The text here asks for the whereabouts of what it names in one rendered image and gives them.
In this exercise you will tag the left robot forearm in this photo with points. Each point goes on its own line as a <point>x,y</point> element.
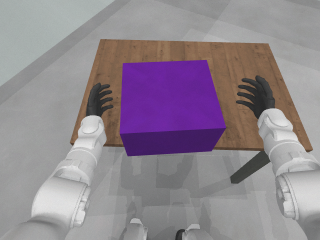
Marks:
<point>82,159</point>

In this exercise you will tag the right robot forearm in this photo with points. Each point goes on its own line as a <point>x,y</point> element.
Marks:
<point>281,144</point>

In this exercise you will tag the left robot upper arm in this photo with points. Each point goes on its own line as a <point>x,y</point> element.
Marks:
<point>62,205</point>

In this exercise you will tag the table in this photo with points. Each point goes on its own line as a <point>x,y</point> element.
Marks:
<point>228,62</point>

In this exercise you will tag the robot left shin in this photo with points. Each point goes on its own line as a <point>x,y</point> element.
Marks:
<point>135,220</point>

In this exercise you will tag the right robot upper arm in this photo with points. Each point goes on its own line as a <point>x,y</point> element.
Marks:
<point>298,197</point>

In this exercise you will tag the robot right hand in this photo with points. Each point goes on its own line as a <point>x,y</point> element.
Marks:
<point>263,95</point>

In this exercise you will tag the robot left hand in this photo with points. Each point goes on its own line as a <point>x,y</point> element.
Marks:
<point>94,104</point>

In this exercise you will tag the carton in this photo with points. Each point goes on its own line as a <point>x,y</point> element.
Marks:
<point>169,107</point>

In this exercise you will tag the robot left thigh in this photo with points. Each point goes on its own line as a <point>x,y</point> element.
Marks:
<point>134,231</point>

